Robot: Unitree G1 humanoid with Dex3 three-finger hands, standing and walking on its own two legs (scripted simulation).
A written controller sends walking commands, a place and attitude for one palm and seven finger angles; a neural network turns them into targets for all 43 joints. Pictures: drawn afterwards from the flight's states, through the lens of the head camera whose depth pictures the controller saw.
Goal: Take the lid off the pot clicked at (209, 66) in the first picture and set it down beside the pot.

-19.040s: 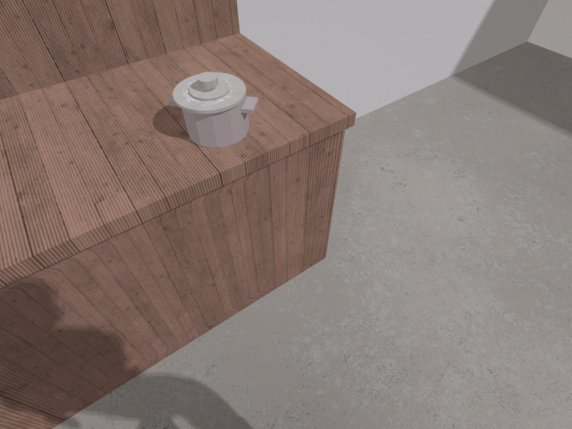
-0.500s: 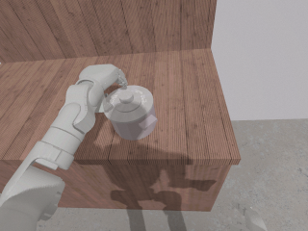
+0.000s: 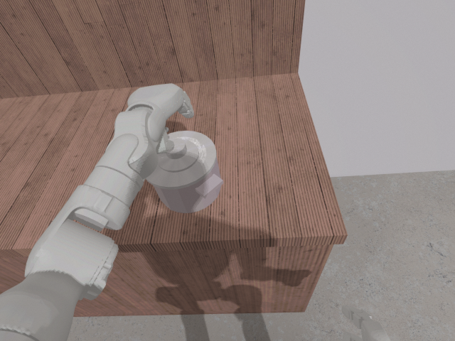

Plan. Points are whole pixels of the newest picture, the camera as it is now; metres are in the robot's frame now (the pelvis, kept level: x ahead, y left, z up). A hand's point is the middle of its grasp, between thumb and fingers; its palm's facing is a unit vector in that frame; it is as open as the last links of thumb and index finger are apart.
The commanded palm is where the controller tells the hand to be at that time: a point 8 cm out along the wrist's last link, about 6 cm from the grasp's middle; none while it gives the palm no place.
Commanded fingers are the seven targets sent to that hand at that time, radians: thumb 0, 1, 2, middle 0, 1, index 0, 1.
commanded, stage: move the open hand above the knob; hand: left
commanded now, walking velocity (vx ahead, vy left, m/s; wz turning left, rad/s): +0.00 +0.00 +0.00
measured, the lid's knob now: (175, 148) +0.47 +0.11 +0.09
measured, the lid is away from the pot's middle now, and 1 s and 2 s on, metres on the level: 0.00 0.00 0.01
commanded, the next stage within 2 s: lower the open fingers around the knob in 0.90 s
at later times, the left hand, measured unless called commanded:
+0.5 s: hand (159, 135) +0.44 +0.12 +0.15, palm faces -0.22 -0.04 -0.97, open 9.9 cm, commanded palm +0.42 +0.12 +0.22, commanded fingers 0.00 -0.29 1.44 -0.85 -0.08 -0.85 -0.08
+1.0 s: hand (162, 136) +0.43 +0.11 +0.15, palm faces -0.21 -0.04 -0.98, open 9.9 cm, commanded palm +0.41 +0.12 +0.22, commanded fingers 0.00 -0.29 1.44 -0.85 -0.08 -0.85 -0.08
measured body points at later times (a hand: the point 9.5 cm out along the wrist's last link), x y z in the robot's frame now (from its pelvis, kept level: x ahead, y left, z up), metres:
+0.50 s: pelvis +0.00 +0.00 +0.00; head +0.01 -0.04 +0.45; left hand +0.44 +0.12 +0.21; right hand +0.16 -0.23 -0.13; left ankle -0.01 +0.11 -0.74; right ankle -0.01 -0.12 -0.74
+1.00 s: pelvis +0.00 +0.00 +0.00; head +0.01 -0.05 +0.45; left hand +0.44 +0.11 +0.21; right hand +0.16 -0.23 -0.13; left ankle -0.01 +0.11 -0.74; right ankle -0.01 -0.12 -0.74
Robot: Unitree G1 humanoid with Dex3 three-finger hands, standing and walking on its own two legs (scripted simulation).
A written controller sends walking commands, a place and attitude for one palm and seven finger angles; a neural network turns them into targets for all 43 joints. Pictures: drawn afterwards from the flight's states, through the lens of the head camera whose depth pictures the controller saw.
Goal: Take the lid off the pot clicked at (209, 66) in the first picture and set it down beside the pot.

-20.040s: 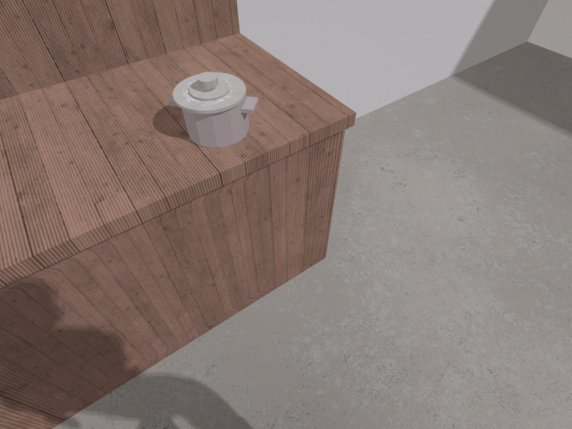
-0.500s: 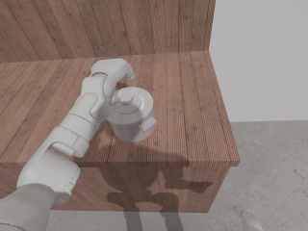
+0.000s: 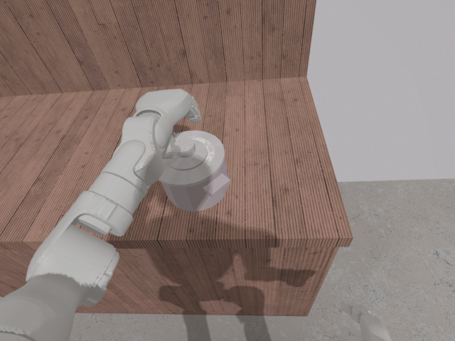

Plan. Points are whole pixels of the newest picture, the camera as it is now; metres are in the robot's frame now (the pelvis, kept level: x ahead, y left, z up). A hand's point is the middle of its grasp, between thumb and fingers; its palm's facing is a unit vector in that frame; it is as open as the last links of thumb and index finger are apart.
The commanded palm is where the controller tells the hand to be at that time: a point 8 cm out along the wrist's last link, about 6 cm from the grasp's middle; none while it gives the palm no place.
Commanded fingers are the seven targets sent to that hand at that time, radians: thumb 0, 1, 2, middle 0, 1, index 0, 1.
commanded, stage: lower the open fingers around the knob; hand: left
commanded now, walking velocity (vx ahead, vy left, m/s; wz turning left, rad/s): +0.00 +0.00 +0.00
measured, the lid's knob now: (184, 147) +0.47 +0.10 +0.09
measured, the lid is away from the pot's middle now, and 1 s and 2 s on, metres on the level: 0.00 0.01 0.00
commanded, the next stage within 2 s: close the fingers and squeeze the knob in 1.24 s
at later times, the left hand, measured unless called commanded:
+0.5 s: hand (172, 149) +0.43 +0.11 +0.13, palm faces -0.28 -0.05 -0.96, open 10.0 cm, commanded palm +0.41 +0.11 +0.18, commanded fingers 0.00 -0.29 1.44 -0.85 -0.08 -0.85 -0.08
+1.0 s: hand (172, 152) +0.44 +0.12 +0.10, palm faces -0.31 -0.08 -0.95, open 10.1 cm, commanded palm +0.42 +0.13 +0.16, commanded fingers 0.00 -0.29 1.44 -0.85 -0.08 -0.85 -0.08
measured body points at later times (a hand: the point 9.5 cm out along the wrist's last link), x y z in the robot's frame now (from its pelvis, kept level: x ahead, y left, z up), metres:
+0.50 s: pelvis +0.00 +0.00 +0.00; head +0.01 -0.04 +0.45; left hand +0.44 +0.11 +0.18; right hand +0.15 -0.24 -0.13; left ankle +0.00 +0.11 -0.74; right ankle +0.00 -0.12 -0.74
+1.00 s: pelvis +0.00 +0.00 +0.00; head +0.02 -0.03 +0.45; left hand +0.45 +0.12 +0.16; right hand +0.12 -0.25 -0.13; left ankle +0.00 +0.11 -0.74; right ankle +0.00 -0.12 -0.74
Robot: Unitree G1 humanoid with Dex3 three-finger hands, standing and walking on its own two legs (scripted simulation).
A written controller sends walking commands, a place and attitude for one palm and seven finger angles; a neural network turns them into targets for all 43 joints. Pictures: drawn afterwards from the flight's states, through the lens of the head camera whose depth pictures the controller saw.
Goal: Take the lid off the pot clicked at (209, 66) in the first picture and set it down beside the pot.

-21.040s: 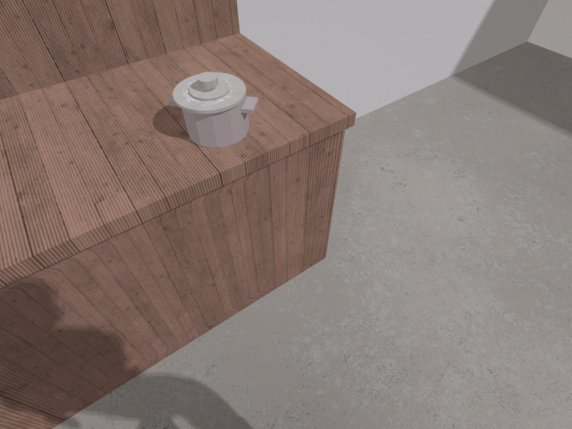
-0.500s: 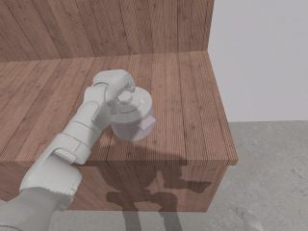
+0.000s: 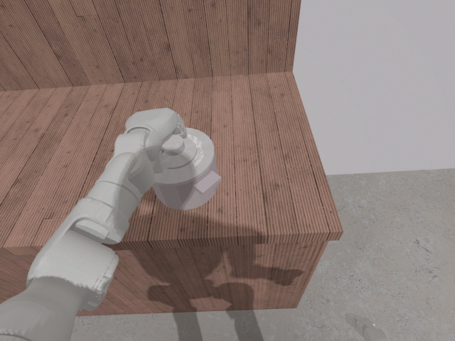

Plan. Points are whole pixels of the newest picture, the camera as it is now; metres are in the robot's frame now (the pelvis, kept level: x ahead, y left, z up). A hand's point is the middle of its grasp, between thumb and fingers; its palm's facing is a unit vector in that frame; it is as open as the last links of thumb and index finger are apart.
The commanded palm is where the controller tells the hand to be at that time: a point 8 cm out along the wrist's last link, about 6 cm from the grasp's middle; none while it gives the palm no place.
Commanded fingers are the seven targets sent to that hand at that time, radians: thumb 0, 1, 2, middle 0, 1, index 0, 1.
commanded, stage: lower the open fingers around the knob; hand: left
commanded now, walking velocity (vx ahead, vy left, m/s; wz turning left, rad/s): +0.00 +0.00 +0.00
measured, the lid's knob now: (173, 145) +0.47 +0.11 +0.09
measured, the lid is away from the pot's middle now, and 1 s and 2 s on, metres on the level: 0.01 0.00 0.01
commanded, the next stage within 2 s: close the fingers and squeeze the knob in 0.24 s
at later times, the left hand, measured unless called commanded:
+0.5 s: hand (159, 151) +0.44 +0.13 +0.10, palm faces -0.30 -0.08 -0.95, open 10.1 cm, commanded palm +0.42 +0.13 +0.16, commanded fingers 0.00 -0.09 1.15 -0.62 -0.64 -0.62 -0.64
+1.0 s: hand (161, 152) +0.44 +0.12 +0.10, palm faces -0.30 -0.06 -0.95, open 9.5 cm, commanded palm +0.42 +0.12 +0.16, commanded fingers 0.00 0.11 1.14 -0.67 -0.84 -0.65 -0.81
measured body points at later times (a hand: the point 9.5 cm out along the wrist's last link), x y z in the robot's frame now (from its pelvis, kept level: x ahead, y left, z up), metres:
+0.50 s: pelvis +0.00 +0.01 +0.00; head +0.03 -0.03 +0.45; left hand +0.45 +0.13 +0.16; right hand +0.14 -0.23 -0.13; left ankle -0.01 +0.10 -0.74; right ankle +0.00 -0.12 -0.74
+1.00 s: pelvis +0.01 +0.00 +0.00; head +0.03 -0.03 +0.45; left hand +0.45 +0.12 +0.16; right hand +0.15 -0.24 -0.13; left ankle -0.01 +0.10 -0.74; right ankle +0.00 -0.12 -0.74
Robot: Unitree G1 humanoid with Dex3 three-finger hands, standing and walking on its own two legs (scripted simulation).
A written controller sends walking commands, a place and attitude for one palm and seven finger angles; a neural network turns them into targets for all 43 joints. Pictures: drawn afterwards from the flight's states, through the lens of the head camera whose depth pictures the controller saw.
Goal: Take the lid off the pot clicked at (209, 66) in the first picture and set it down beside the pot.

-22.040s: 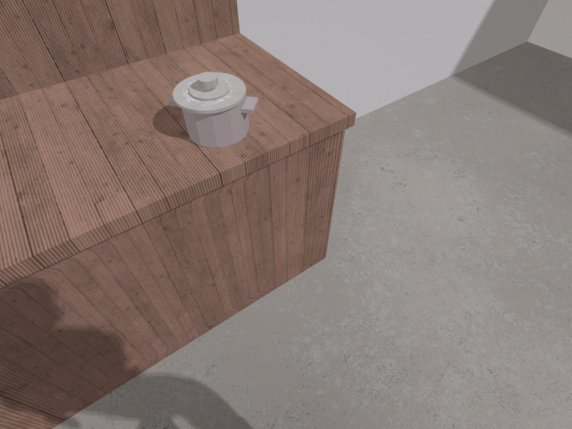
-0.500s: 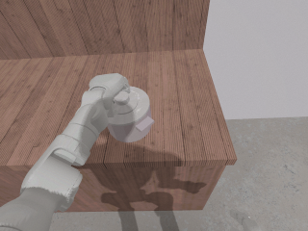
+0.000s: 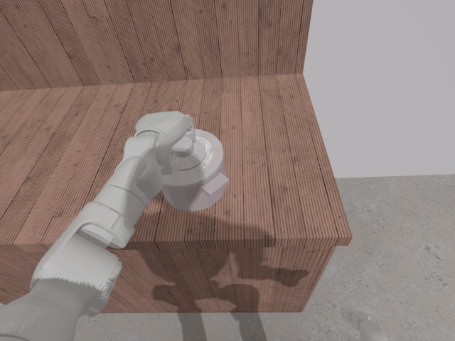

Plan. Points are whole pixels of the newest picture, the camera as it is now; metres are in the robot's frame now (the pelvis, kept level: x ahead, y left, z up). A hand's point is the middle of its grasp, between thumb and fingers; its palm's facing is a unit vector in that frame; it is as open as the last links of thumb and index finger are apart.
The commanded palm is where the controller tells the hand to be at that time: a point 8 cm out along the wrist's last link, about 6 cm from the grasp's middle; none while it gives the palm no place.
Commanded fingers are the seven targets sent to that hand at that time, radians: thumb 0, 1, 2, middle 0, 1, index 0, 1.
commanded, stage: close the fingers and squeeze the knob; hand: left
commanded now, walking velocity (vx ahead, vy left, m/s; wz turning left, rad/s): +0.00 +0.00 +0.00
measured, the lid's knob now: (182, 146) +0.47 +0.10 +0.09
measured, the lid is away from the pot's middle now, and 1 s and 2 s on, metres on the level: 0.00 0.01 0.01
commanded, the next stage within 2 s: lift the lid straight up in 0.50 s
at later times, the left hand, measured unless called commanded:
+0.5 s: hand (172, 152) +0.43 +0.11 +0.10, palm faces -0.30 -0.04 -0.95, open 8.1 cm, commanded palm +0.41 +0.11 +0.16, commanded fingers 0.00 0.43 1.25 -0.84 -0.94 -0.80 -0.86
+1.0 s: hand (176, 148) +0.43 +0.10 +0.12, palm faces -0.30 -0.04 -0.95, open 7.9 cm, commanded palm +0.42 +0.10 +0.20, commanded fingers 0.00 0.48 1.24 -0.85 -0.96 -0.82 -0.86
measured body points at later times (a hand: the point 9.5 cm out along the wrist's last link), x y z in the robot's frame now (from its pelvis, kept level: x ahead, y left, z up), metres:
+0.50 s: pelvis +0.00 +0.00 +0.00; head +0.02 -0.04 +0.45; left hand +0.44 +0.11 +0.16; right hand +0.14 -0.24 -0.13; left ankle -0.01 +0.10 -0.74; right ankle -0.01 -0.13 -0.74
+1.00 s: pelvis +0.00 +0.00 +0.00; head +0.02 -0.05 +0.45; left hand +0.44 +0.10 +0.17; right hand +0.15 -0.24 -0.13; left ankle -0.01 +0.10 -0.74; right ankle -0.01 -0.13 -0.74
